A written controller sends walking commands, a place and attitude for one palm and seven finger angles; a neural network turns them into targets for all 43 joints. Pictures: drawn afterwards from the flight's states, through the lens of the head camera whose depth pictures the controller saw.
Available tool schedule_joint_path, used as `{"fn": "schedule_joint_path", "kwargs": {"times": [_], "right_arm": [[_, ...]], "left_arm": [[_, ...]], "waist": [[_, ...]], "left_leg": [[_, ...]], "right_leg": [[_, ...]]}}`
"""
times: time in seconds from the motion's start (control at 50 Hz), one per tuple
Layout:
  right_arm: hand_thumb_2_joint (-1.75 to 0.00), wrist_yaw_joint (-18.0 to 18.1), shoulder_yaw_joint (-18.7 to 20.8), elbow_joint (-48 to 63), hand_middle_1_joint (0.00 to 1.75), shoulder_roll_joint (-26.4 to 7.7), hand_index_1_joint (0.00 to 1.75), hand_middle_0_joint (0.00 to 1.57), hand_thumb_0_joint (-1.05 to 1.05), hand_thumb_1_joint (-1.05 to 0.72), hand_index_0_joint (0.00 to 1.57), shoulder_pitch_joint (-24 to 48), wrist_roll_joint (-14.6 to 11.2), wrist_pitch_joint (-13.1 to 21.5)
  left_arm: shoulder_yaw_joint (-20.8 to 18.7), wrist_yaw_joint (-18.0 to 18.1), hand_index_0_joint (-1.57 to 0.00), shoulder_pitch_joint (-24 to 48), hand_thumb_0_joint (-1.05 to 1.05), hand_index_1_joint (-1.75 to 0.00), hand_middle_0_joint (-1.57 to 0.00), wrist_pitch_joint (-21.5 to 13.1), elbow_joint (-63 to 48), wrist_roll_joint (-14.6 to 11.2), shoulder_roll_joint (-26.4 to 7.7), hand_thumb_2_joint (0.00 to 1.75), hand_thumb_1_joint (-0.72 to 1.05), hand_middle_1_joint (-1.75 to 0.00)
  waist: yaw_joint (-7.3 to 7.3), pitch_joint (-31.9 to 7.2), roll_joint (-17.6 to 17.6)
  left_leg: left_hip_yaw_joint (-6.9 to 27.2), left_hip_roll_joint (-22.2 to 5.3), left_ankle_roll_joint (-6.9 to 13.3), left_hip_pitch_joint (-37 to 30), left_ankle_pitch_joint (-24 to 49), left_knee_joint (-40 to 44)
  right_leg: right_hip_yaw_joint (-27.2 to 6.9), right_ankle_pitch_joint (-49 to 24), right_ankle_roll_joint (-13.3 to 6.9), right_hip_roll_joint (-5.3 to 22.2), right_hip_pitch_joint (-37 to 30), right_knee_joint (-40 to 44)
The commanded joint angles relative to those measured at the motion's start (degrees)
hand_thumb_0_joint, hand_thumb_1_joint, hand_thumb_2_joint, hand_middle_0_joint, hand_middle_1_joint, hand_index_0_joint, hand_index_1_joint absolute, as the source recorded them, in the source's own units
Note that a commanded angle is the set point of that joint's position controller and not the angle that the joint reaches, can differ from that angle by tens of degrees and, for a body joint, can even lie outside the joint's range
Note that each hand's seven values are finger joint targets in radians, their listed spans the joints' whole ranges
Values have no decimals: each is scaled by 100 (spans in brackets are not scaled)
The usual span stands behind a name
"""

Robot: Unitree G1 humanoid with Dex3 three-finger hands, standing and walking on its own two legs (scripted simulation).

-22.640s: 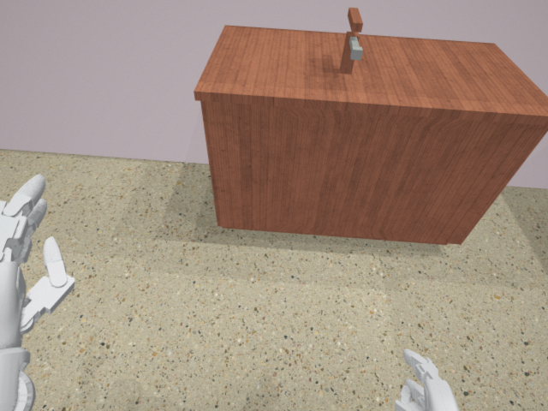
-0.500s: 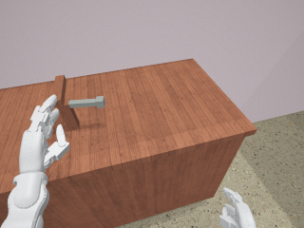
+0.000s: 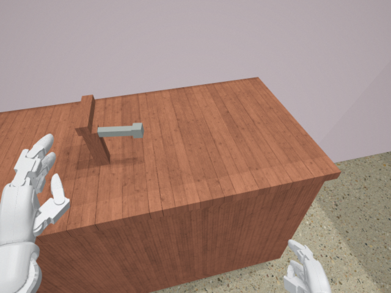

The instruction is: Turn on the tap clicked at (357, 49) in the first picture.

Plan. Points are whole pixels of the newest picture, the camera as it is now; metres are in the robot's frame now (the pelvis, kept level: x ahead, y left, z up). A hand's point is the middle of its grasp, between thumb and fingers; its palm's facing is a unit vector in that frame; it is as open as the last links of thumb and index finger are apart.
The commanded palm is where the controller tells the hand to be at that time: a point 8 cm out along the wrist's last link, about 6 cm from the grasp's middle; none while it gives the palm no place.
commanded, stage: draw the hand back beside the body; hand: left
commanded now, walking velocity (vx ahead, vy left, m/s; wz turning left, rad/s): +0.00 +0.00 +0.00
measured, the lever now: (137, 130) +0.46 +0.22 +0.09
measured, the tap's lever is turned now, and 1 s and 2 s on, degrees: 79 79 79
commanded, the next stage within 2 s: step back with the hand held close in 0.08 s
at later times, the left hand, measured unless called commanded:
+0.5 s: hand (68, 209) +0.19 +0.24 +0.15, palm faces +0.31 -0.85 -0.42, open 7.4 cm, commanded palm +0.14 +0.28 +0.17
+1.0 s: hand (39, 235) +0.14 +0.25 +0.15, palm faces +0.38 -0.84 -0.39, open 7.4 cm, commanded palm +0.09 +0.30 +0.17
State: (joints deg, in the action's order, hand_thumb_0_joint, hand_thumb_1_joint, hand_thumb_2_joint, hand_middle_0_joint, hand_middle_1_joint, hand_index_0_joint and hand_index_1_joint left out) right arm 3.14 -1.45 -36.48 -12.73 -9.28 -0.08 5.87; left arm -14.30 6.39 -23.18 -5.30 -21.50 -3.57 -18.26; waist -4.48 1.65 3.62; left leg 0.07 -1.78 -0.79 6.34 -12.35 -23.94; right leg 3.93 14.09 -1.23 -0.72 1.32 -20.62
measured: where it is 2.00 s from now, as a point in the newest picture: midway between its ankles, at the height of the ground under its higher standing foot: outside the picture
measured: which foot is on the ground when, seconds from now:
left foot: down 0.00-1.00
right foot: down 0.00-1.00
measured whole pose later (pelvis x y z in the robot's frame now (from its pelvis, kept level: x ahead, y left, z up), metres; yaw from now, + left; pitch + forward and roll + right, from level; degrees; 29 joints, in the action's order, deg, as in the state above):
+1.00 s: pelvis -0.08 +0.02 -0.02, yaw -1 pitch +1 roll -2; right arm 4.1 -1.6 -32.6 -11.8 -10.7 -0.5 5.7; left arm -18.9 9.5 -27.8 -8.9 -32.2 -2.6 -20.8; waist -0.7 1.9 1.3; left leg -0.2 -1.7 0.7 26.6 -14.3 -35.9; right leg 3.5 11.5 -0.2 -0.2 21.4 -31.4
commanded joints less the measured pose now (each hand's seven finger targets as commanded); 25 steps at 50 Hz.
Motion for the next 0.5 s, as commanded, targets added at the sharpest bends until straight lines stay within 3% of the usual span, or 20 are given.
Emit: {"fn": "schedule_joint_path", "kwargs": {"times": [0.0,0.12,0.16,0.18,0.2,0.22,0.26,0.28,0.34,0.42,0.44,0.48], "right_arm": [[-90,65,238,965,30,-616,30,20,0,-90,20,900,8,325],[-90,60,236,994,30,-598,30,20,0,-90,20,893,9,317],[-90,69,226,968,30,-584,30,20,0,-90,20,905,4,317],[-90,59,227,997,30,-587,30,20,0,-90,20,898,0,334],[-90,80,172,1258,30,-582,30,20,0,-90,20,834,-52,227],[-90,93,143,1031,30,-500,30,20,0,-90,20,767,-3,154],[-90,98,217,1144,30,-546,30,20,0,-90,20,699,-9,54],[-90,94,252,1213,30,-584,30,20,0,-90,20,654,-20,18],[-90,113,282,1348,30,-643,30,20,0,-90,20,642,-47,-53],[-90,156,312,1485,30,-669,30,20,0,-90,20,651,-73,-78],[-90,185,311,1477,30,-687,30,20,0,-90,20,675,-62,-80],[-90,197,328,1520,30,-671,30,20,0,-90,20,651,-82,-56]], "left_arm": [[-538,46,-20,615,0,-30,-20,-385,-1189,-32,-938,90,90,-30],[-639,31,-20,614,0,-30,-20,-388,-1298,-50,-1040,90,90,-30],[-646,36,-20,592,0,-30,-20,-396,-1235,-33,-1020,90,90,-30],[-745,50,-20,832,0,-30,-20,-428,-1564,-30,-1172,90,90,-30],[-1540,110,-20,1601,0,-30,-20,-621,-2034,-121,-1937,90,90,-30],[-1243,45,-20,954,0,-30,-20,-628,-1363,-95,-1466,90,90,-30],[-1012,-40,-20,427,0,-30,-20,-622,-1174,-48,-1140,90,90,-30],[-909,-63,-20,147,0,-30,-20,-589,-1131,-43,-1000,90,90,-30],[-878,-50,-20,-174,0,-30,-20,-557,-1364,-45,-993,90,90,-30],[-1070,42,-20,-193,0,-30,-20,-574,-1773,-40,-1240,90,90,-30],[-1244,80,-20,-129,0,-30,-20,-602,-1956,-25,-1454,90,90,-30],[-1218,127,-20,-265,0,-30,-20,-624,-2005,-33,-1375,90,90,-30]], "waist": [[51,-473,-165],[42,-488,-150],[43,-427,86],[35,-578,246],[165,-98,99],[229,-185,-369],[245,-605,-498],[241,-795,-392],[240,-1099,-149],[248,-1079,-297],[243,-1125,-161],[248,-1050,-121]], "left_leg": [[102,-41,249,-437,959,228],[98,-42,249,-376,888,218],[62,-17,249,-374,901,187],[77,-24,240,-442,964,189],[139,-144,303,6,732,-154],[208,-135,315,95,775,-345],[187,-210,312,5,1279,-452],[162,-261,317,-49,1516,-483],[218,-372,317,-46,1990,-425],[327,-428,291,296,1568,-391],[364,-443,301,323,1494,-307],[433,-473,309,510,1147,-268]], "right_leg": [[-201,-1086,-56,175,461,380],[-211,-1052,-42,199,443,394],[-222,-1079,-60,194,475,412],[-237,-1141,-68,214,409,381],[-762,-1918,-10,500,1044,510],[-699,-2317,15,663,1058,430],[-641,-2778,45,744,968,140],[-623,-2819,70,748,969,25],[-530,-2489,106,688,1016,-182],[-546,-1824,94,654,1211,-215],[-521,-1675,80,652,1210,-261],[-536,-1366,80,613,1297,-297]]}}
